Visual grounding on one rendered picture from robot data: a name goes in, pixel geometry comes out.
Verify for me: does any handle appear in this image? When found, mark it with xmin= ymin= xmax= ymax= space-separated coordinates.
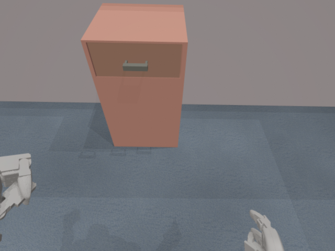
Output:
xmin=122 ymin=60 xmax=148 ymax=71

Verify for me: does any cabinet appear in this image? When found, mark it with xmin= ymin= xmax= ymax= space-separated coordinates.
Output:
xmin=81 ymin=3 xmax=188 ymax=147

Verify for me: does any left robot hand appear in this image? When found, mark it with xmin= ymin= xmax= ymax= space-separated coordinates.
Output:
xmin=0 ymin=153 xmax=36 ymax=220

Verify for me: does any right robot hand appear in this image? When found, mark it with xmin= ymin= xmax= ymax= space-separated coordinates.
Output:
xmin=244 ymin=210 xmax=284 ymax=251

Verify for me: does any drawer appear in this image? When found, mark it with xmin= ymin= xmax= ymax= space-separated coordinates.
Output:
xmin=87 ymin=42 xmax=182 ymax=78

